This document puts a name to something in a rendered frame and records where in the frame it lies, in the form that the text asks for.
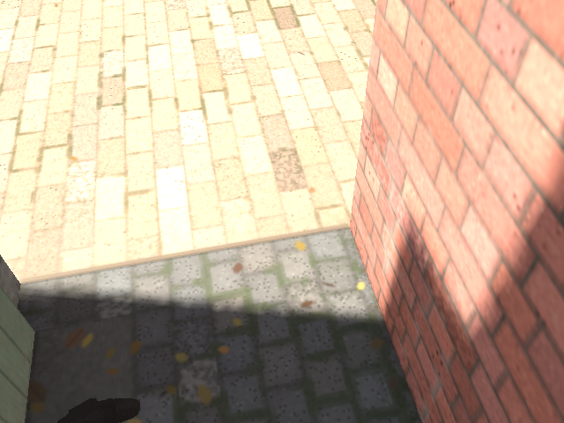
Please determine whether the left robot hand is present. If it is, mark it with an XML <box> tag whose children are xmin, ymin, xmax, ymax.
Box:
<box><xmin>57</xmin><ymin>398</ymin><xmax>140</xmax><ymax>423</ymax></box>

